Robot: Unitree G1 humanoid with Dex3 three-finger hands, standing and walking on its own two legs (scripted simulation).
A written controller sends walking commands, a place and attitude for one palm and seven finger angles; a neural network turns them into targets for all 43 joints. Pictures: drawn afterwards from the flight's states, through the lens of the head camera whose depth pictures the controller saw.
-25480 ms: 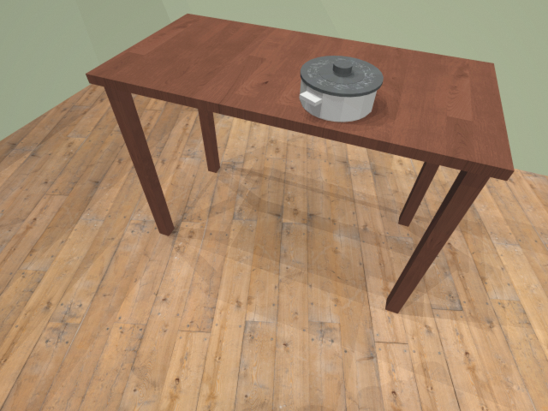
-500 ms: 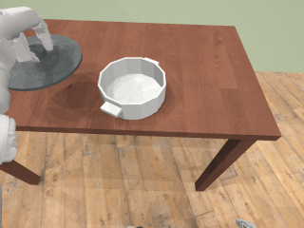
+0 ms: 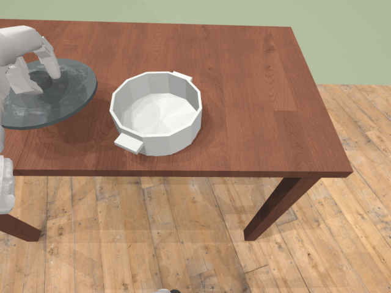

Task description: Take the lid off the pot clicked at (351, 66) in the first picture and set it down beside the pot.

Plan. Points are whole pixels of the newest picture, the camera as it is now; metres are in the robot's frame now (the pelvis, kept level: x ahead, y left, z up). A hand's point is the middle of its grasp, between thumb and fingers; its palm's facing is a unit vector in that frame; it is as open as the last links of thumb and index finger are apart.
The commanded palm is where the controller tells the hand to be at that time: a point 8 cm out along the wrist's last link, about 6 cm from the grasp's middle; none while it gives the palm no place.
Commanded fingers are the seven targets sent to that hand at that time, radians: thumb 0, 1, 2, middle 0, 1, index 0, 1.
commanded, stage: lower the lid onto the table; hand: left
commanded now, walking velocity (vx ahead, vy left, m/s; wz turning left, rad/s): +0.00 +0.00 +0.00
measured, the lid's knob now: (37, 81) +0.49 +0.30 +0.14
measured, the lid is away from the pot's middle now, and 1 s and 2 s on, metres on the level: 0.22 0.24 0.24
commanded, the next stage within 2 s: open the fingers wide in 1.44 s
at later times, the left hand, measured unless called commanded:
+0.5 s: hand (30, 93) +0.46 +0.31 +0.14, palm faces -0.44 -0.15 -0.88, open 7.5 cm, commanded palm +0.49 +0.31 +0.22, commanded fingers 0.00 0.61 1.03 -0.83 -1.07 -0.87 -1.04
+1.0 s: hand (40, 107) +0.46 +0.31 +0.10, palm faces -0.50 -0.14 -0.86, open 7.5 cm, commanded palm +0.51 +0.31 +0.18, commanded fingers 0.00 0.61 1.03 -0.83 -1.07 -0.87 -1.04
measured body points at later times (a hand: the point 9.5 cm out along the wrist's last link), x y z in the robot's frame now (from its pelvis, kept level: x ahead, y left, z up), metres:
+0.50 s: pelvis +0.00 +0.00 +0.00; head +0.07 +0.01 +0.44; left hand +0.48 +0.31 +0.19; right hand +0.06 -0.28 -0.12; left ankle +0.04 +0.07 -0.73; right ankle -0.04 -0.12 -0.73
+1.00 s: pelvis -0.01 +0.01 -0.01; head +0.07 +0.03 +0.43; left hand +0.48 +0.31 +0.15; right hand +0.02 -0.27 -0.13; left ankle +0.04 +0.07 -0.73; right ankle -0.04 -0.12 -0.73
